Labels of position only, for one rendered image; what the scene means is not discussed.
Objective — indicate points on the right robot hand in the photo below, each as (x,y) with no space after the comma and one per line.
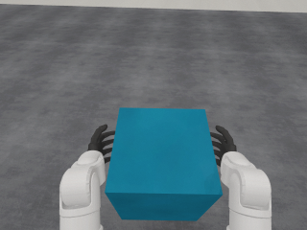
(226,144)

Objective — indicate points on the carton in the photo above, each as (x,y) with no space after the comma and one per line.
(162,165)

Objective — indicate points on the left robot forearm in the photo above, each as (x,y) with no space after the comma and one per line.
(80,193)

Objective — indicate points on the right robot forearm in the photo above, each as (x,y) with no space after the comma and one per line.
(250,193)

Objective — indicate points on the left robot hand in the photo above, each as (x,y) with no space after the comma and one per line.
(97,143)

